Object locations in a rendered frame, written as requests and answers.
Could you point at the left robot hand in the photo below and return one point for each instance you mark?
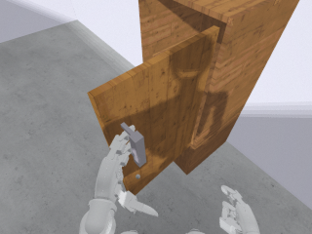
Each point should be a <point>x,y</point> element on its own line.
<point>110,172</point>

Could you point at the left robot forearm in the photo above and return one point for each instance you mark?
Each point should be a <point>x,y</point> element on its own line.
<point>99,219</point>

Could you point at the cupboard door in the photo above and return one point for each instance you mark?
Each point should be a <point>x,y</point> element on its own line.
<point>161,98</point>

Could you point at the right robot hand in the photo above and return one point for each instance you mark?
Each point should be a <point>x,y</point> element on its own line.
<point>238,220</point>

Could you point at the handle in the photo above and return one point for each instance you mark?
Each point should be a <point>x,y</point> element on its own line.
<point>137,144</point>

